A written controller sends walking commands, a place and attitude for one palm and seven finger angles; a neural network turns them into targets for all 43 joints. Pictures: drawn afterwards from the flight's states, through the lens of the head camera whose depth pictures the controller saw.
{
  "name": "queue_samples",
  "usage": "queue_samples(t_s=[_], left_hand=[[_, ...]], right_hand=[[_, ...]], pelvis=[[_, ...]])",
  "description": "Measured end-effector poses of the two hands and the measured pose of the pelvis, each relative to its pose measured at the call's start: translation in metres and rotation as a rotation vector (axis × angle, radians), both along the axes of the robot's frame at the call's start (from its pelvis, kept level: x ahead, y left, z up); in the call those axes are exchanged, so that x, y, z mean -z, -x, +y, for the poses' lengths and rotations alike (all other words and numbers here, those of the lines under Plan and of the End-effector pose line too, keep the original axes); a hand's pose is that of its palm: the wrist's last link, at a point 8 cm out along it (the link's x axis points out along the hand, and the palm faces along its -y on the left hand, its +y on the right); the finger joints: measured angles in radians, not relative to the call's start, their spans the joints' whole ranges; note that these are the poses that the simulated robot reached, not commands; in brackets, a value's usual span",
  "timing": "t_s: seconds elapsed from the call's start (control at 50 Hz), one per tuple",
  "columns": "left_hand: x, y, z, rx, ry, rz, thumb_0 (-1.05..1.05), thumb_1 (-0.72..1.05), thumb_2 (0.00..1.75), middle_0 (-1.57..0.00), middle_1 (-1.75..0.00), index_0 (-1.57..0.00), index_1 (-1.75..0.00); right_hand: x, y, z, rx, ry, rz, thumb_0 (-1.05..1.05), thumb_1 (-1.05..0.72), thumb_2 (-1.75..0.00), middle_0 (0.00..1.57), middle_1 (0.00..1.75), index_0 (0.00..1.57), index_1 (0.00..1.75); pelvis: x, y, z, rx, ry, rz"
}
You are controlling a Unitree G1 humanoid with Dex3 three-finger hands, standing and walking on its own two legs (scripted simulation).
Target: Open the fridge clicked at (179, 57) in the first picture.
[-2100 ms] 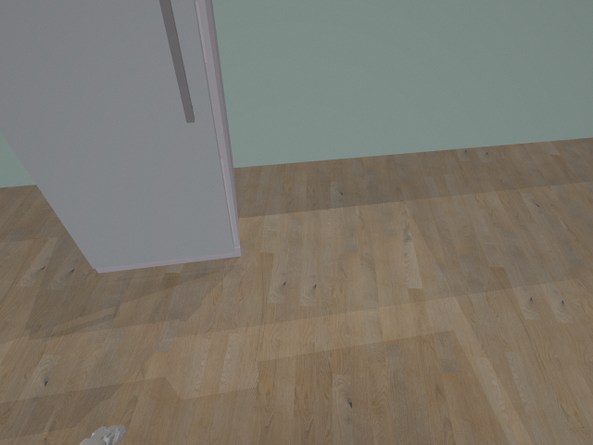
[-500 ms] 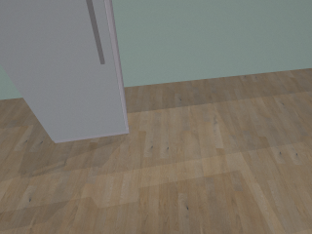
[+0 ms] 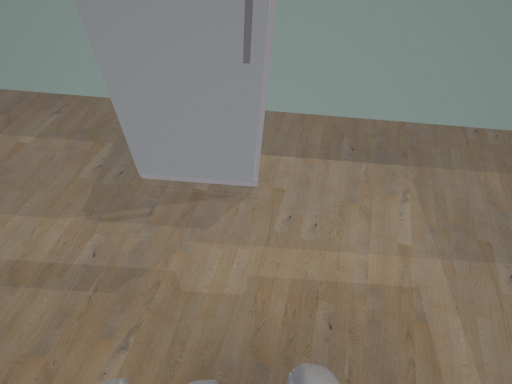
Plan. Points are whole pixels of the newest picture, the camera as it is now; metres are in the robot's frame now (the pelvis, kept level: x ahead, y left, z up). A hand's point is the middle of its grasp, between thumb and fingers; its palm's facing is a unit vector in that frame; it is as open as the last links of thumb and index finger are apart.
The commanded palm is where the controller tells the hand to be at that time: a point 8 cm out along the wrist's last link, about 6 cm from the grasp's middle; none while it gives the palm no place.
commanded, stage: walk to a spot facing it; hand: right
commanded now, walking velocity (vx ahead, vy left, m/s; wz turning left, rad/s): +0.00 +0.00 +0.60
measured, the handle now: out of the picture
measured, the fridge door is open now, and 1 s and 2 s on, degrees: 0 0 0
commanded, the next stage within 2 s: turn to face it in 1.96 s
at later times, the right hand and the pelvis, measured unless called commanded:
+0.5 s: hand out of the picture +0.09 -0.28 -0.16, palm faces -0.20 +0.96 -0.20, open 7.4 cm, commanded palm none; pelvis -0.03 -0.08 +0.01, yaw +17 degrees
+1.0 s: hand (333, 375) +0.16 -0.13 -0.14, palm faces -0.58 +0.79 -0.22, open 7.4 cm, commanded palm none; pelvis -0.05 -0.05 +0.00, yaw +36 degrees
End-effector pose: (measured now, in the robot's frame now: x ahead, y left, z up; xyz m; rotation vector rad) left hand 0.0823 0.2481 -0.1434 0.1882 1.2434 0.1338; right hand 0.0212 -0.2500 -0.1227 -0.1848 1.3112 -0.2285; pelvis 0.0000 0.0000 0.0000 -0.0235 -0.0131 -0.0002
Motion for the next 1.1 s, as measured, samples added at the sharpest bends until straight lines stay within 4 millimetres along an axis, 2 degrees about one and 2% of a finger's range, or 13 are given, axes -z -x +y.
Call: queue_samples(t_s=[0.1,0.2,0.28,0.36,0.4,0.5,0.62,0.68,0.76,0.86,0.96,1.02,1.1], left_hand=[[-0.016,0.007,0.008,-0.049,-0.025,-0.036,0.01,0.91,0.90,-0.21,-0.30,-0.20,-0.30],[-0.026,0.015,0.008,-0.091,-0.063,-0.066,0.01,0.91,0.90,-0.20,-0.30,-0.20,-0.30],[-0.033,0.021,-0.003,-0.123,-0.087,-0.099,0.01,0.91,0.90,-0.20,-0.30,-0.20,-0.30],[-0.040,0.033,-0.024,-0.163,-0.112,-0.146,0.01,0.91,0.90,-0.20,-0.30,-0.20,-0.30],[-0.044,0.046,-0.036,-0.190,-0.125,-0.161,0.01,0.91,0.90,-0.20,-0.30,-0.20,-0.30],[-0.055,0.093,-0.064,-0.266,-0.131,-0.116,0.01,0.90,0.90,-0.21,-0.30,-0.20,-0.30],[-0.052,0.143,-0.088,-0.379,-0.117,-0.064,0.01,0.90,0.90,-0.21,-0.30,-0.20,-0.30],[-0.046,0.170,-0.099,-0.447,-0.099,-0.034,0.01,0.90,0.90,-0.21,-0.30,-0.20,-0.30],[-0.037,0.212,-0.112,-0.538,-0.067,0.029,0.01,0.90,0.90,-0.21,-0.30,-0.20,-0.30],[-0.022,0.265,-0.121,-0.655,-0.020,0.102,0.01,0.90,0.90,-0.21,-0.30,-0.20,-0.30],[0.002,0.309,-0.118,-0.743,0.029,0.160,0.01,0.90,0.90,-0.21,-0.30,-0.20,-0.30],[0.001,0.311,-0.107,-0.753,0.051,0.183,0.01,0.91,0.90,-0.20,-0.30,-0.20,-0.30],[-0.012,0.280,-0.076,-0.769,0.026,0.085,0.02,0.91,0.90,-0.20,-0.30,-0.20,-0.30]], right_hand=[[-0.005,-0.004,0.003,-0.045,-0.018,0.008,0.01,-0.90,-0.90,0.20,0.30,0.21,0.30],[-0.003,-0.017,-0.008,-0.091,-0.026,-0.016,0.01,-0.90,-0.90,0.20,0.30,0.21,0.30],[0.003,-0.029,-0.024,-0.133,-0.034,-0.037,0.01,-0.90,-0.90,0.20,0.30,0.21,0.30],[0.013,-0.043,-0.047,-0.183,-0.046,-0.051,0.01,-0.90,-0.90,0.20,0.30,0.21,0.30],[0.019,-0.052,-0.058,-0.208,-0.053,-0.057,0.01,-0.90,-0.90,0.20,0.30,0.20,0.30],[0.010,-0.076,-0.074,-0.291,-0.067,-0.077,0.01,-0.90,-0.90,0.20,0.30,0.20,0.30],[0.007,-0.094,-0.078,-0.376,-0.074,-0.070,0.01,-0.91,-0.90,0.20,0.30,0.20,0.30],[0.007,-0.102,-0.068,-0.428,-0.077,-0.049,0.01,-0.91,-0.90,0.20,0.30,0.20,0.30],[0.006,-0.115,-0.044,-0.512,-0.086,-0.039,0.01,-0.91,-0.90,0.20,0.30,0.20,0.29],[0.000,-0.136,0.004,-0.641,-0.099,-0.067,0.01,-0.91,-0.90,0.20,0.30,0.20,0.29],[-0.004,-0.159,0.059,-0.750,-0.100,-0.167,0.01,-0.90,-0.90,0.20,0.30,0.20,0.30],[-0.010,-0.160,0.073,-0.744,-0.100,-0.209,0.01,-0.90,-0.90,0.20,0.30,0.20,0.30],[-0.013,-0.151,0.075,-0.750,-0.078,-0.155,0.01,-0.90,-0.90,0.20,0.30,0.20,0.30]], pelvis=[[-0.009,0.005,-0.001,-0.053,0.001,0.022],[-0.009,0.010,-0.012,-0.100,-0.012,0.031],[-0.008,0.016,-0.028,-0.147,-0.022,0.037],[-0.003,0.023,-0.051,-0.196,-0.035,0.043],[-0.002,0.027,-0.061,-0.222,-0.026,0.033],[-0.012,0.031,-0.079,-0.291,-0.062,0.015],[-0.015,0.034,-0.092,-0.379,-0.071,0.011],[-0.015,0.036,-0.095,-0.422,-0.066,0.012],[-0.013,0.043,-0.094,-0.477,-0.057,0.016],[-0.009,0.050,-0.084,-0.558,-0.040,0.024],[0.005,0.053,-0.060,-0.617,-0.027,0.030],[0.001,0.047,-0.046,-0.637,-0.032,0.019],[-0.009,0.032,-0.027,-0.688,-0.017,0.010]])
